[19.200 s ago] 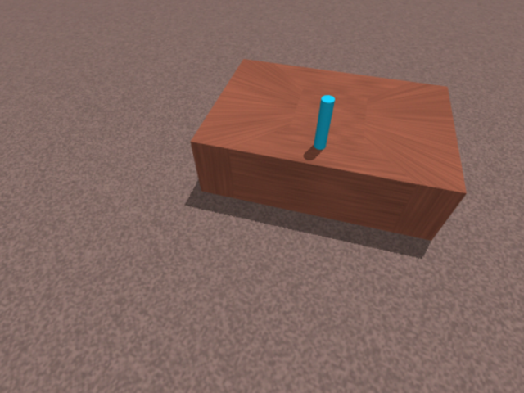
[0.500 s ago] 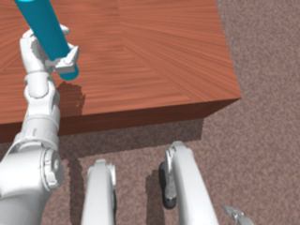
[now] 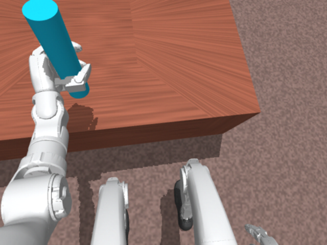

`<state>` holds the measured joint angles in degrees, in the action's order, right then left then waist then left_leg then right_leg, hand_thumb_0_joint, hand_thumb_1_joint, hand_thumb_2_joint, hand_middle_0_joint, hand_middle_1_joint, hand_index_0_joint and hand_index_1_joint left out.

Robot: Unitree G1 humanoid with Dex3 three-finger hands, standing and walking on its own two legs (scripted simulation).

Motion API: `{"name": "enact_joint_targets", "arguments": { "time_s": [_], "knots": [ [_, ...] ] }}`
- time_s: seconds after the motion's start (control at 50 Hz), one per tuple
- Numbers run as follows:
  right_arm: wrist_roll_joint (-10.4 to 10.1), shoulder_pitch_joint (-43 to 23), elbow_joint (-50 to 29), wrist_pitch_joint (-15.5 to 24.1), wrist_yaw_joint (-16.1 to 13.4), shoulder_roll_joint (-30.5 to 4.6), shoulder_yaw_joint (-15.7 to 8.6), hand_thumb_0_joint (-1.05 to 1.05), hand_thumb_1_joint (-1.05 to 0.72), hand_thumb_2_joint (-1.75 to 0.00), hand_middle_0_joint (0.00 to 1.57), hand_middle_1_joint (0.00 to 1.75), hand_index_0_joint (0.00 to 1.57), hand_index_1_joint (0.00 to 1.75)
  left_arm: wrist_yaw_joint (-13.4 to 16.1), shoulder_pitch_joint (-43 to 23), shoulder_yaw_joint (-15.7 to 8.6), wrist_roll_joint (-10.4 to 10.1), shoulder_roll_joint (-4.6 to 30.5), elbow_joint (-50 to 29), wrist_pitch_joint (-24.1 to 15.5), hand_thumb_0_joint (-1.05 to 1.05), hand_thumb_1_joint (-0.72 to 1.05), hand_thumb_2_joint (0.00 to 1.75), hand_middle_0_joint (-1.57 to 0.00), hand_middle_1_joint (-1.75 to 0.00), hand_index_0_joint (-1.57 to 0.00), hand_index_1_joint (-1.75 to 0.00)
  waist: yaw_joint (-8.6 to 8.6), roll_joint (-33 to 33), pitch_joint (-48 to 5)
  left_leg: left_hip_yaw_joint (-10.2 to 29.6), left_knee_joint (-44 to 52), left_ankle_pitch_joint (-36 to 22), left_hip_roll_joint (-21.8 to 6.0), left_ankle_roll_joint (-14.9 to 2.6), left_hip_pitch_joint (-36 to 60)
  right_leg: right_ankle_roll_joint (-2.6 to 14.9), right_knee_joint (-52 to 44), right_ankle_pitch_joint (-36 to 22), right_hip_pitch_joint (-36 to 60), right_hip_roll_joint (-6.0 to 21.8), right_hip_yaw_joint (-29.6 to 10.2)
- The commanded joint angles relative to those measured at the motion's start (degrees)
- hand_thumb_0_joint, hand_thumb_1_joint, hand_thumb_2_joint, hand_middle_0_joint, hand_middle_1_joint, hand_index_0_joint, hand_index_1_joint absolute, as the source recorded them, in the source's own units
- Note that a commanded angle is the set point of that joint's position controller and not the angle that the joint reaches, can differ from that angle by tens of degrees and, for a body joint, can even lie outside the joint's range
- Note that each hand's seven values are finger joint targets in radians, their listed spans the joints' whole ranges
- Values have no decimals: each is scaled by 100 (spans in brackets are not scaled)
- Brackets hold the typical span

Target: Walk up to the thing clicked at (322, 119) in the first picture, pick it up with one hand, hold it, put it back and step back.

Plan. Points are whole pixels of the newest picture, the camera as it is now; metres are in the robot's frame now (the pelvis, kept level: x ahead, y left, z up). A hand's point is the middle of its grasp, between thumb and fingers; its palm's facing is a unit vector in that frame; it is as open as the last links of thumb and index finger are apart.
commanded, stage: lift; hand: left
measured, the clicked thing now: (64, 59) +0.52 +0.16 +0.01
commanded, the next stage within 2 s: hold in 1.50 s
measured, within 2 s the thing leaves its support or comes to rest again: neither
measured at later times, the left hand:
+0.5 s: hand (52, 64) +0.46 +0.15 +0.10, palm faces +0.14 -0.99 -0.05, open 7.1 cm
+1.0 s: hand (25, 54) +0.42 +0.14 +0.18, palm faces +0.15 -0.99 -0.05, open 7.1 cm
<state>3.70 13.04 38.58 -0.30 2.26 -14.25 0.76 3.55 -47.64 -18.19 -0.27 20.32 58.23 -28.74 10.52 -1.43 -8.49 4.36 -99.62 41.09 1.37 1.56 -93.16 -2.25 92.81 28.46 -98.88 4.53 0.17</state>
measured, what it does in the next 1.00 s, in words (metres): rises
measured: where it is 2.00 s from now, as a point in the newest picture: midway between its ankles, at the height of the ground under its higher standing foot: (153, 227)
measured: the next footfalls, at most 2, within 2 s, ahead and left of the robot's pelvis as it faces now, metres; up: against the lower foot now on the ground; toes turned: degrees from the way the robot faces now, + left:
none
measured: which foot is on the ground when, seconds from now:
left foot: down 0.00-1.00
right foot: down 0.00-1.00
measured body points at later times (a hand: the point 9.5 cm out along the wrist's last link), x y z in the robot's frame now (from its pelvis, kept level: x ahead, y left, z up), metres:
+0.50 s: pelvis +0.02 +0.00 +0.09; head +0.15 +0.01 +0.51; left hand +0.44 +0.20 +0.10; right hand +0.10 -0.26 -0.04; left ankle +0.03 +0.13 -0.51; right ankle +0.10 -0.15 -0.51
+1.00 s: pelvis +0.03 -0.01 +0.15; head +0.12 +0.00 +0.60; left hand +0.40 +0.19 +0.19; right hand +0.14 -0.26 +0.03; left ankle +0.03 +0.13 -0.51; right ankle +0.10 -0.15 -0.51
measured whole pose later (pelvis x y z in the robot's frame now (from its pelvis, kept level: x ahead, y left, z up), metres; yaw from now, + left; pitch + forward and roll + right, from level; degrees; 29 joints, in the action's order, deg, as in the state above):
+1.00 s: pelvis +0.03 -0.01 +0.15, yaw +0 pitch +14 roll -1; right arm 0.8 13.5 38.6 0.2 -1.5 -12.1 0.2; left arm 5.9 -18.7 -6.9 -5.6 10.5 34.6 -21.3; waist 3.0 -0.1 -5.1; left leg 3.4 -63.2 31.5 -1.4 1.8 -46.3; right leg -1.5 58.7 21.2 -51.9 2.6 1.7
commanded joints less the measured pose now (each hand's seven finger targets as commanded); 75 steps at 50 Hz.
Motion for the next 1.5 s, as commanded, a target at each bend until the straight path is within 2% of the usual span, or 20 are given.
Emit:
{"name": "enact_joint_targets", "arguments": {
  "time_s": [0.0,0.04,0.14,0.44,0.46,0.5,0.54,0.76,0.8,0.86,0.94,0.96,1.06,1.08,1.1,1.16,1.26,1.34,1.36,1.48],
  "knots": [
    [-57,1004,-292,71,-90,-1099,-363,0,-91,-90,20,30,20,30,83,-2209,-158,-205,1063,-1620,-513,0,53,129,-128,-140,-130,-139,-108,-809,-4297,-216,1726,-2001,39,-145,2165,458,-962,-1418,3411,-146,235],
    [-58,1057,-264,65,-117,-1061,-382,0,-91,-90,20,30,20,30,102,-2662,-131,-192,1262,-2480,-561,0,52,128,-127,-139,-130,-138,-138,-979,-4581,-241,1763,-2115,19,-145,2459,462,-1035,-1519,3630,-154,196],
    [-80,1009,-184,86,-153,-982,-374,0,-90,-90,20,30,20,30,165,-1894,129,-239,653,-2030,-412,0,56,130,-127,-139,-129,-138,-104,-639,-3894,-193,2058,-2257,4,-134,2596,462,-1341,-1613,3702,-189,238],
    [-269,635,-292,149,-268,-802,-416,0,-89,-90,20,30,20,30,176,-698,466,-497,335,-3560,-213,0,54,135,-131,-143,-133,-142,-439,-324,-3155,-234,3231,-1998,-37,-159,3710,343,-2653,-1415,5185,-279,187],
    [-279,642,-242,156,-295,-790,-427,0,-89,-90,20,30,20,30,190,-467,420,-506,329,-3491,-162,0,53,135,-132,-144,-133,-143,-483,-203,-3103,-250,3265,-1993,-41,-177,3764,323,-2755,-1441,5339,-289,171],
    [-290,560,-271,187,-311,-740,-403,0,-89,-90,20,30,20,30,195,-130,758,-500,-82,-3313,-71,0,55,136,-132,-144,-134,-143,-435,-88,-2735,-235,3430,-2009,-55,-164,3857,324,-2899,-1443,5319,-294,185],
    [-294,519,-223,190,-335,-781,-426,0,-89,-90,20,30,20,30,213,56,629,-491,29,-3191,-29,0,53,136,-133,-144,-135,-143,-515,-37,-2434,-215,3599,-2008,-72,-164,3953,320,-3064,-1416,5358,-305,198],
    [-281,306,-504,219,-372,-707,-363,0,-89,-90,20,30,20,30,229,409,948,-573,-230,-3772,93,0,58,141,-141,-150,-143,-150,-666,-228,-2211,-225,4364,-2069,-90,-110,4961,294,-3738,-1435,5997,-326,253],
    [-284,313,-535,224,-390,-708,-389,0,-89,-90,20,30,20,30,275,263,773,-565,12,-4172,75,0,56,139,-141,-149,-142,-149,-748,-78,-2149,-260,4477,-1980,-77,-147,4899,260,-3910,-1381,6357,-339,234],
    [-282,237,-566,233,-399,-619,-321,0,-90,-90,20,30,20,30,275,566,982,-611,-312,-3959,117,0,54,140,-139,-149,-141,-149,-711,-37,-1995,-268,4624,-2047,-95,-127,5089,265,-4005,-1437,6425,-356,244],
    [-294,258,-564,233,-471,-607,-322,0,-90,-90,20,30,20,30,286,471,859,-604,-36,-4306,139,0,51,139,-138,-149,-140,-148,-744,-79,-2085,-346,4723,-2168,-69,-160,5295,240,-4199,-1638,6831,-337,175],
    [-286,191,-579,241,-479,-572,-292,0,-90,-90,20,30,20,30,240,881,1004,-619,-290,-3938,198,0,52,139,-139,-149,-140,-149,-736,32,-1908,-343,4768,-2240,-73,-149,5270,245,-4223,-1681,6838,-339,197],
    [-308,193,-624,236,-501,-614,-322,0,-90,-90,20,30,20,30,179,845,939,-674,-206,-4210,239,0,52,137,-136,-146,-137,-145,-794,-107,-1873,-334,4988,-2633,-107,-91,5721,284,-4360,-1963,7007,-368,237],
    [-294,170,-632,228,-501,-562,-285,0,-90,-90,20,30,20,30,152,1060,1095,-679,-401,-4055,276,0,51,135,-135,-146,-137,-145,-767,12,-1735,-322,5013,-2621,-113,-99,5646,267,-4416,-1956,7070,-379,252],
    [-314,180,-625,239,-505,-587,-316,0,-90,-90,20,30,20,30,176,714,919,-716,-197,-4355,250,0,51,137,-136,-146,-137,-146,-788,-88,-1735,-347,5064,-2599,-107,-101,5741,265,-4469,-1967,7108,-373,232],
    [-312,100,-648,227,-497,-560,-313,0,-90,-90,20,30,20,30,154,1190,958,-707,-384,-3838,311,0,48,136,-135,-146,-137,-146,-805,58,-1479,-347,5166,-2745,-125,-82,5720,275,-4520,-2036,7151,-386,265],
    [-311,192,-643,190,-494,-538,-339,0,-89,-90,20,30,20,30,95,1053,826,-691,-98,-4448,239,0,49,135,-135,-146,-137,-145,-879,-91,-1775,-380,5269,-2986,-113,-80,5982,271,-4608,-2296,7550,-378,230],
    [-311,108,-678,209,-509,-512,-310,0,-90,-90,20,30,20,30,48,1395,1051,-748,-480,-4121,321,0,48,136,-135,-146,-136,-146,-797,92,-1445,-387,5389,-3013,-127,-76,6060,260,-4746,-2329,7590,-396,249],
    [-316,155,-646,215,-511,-529,-338,0,-89,-90,20,30,20,30,63,1228,895,-750,-301,-4357,296,0,49,136,-133,-145,-135,-145,-827,58,-1581,-381,5391,-3080,-137,-74,6072,261,-4739,-2407,7689,-397,239],
    [-304,182,-683,188,-471,-562,-365,0,-88,-89,20,30,20,30,-1,1261,923,-716,-224,-4633,257,0,51,135,-132,-144,-134,-143,-857,-233,-1599,-333,5532,-3549,-161,19,6412,317,-4738,-2632,7701,-417,287]
  ]
}}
